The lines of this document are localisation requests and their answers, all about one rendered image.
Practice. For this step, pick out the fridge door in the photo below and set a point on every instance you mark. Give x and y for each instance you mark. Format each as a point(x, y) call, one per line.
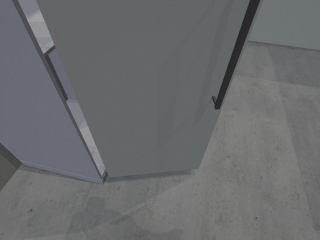
point(144, 73)

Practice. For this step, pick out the handle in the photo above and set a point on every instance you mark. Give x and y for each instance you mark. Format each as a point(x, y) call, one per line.
point(246, 24)

